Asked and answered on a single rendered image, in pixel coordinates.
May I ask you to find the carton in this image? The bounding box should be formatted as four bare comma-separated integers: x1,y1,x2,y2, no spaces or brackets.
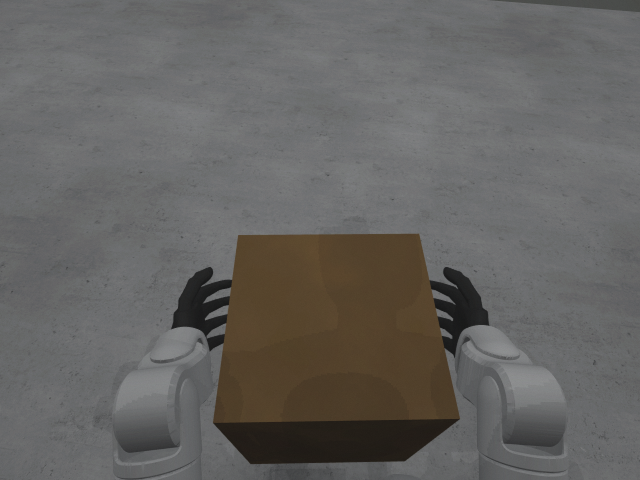
213,234,460,464

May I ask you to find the robot right forearm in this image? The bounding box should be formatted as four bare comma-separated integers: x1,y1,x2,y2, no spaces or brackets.
455,325,569,480

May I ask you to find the robot right hand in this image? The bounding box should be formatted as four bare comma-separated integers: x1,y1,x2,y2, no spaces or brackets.
430,267,489,358

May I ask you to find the robot left forearm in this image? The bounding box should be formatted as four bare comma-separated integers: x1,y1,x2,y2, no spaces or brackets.
112,327,214,480

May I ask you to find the robot left hand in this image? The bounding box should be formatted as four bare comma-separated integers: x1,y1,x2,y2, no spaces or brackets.
171,267,232,351

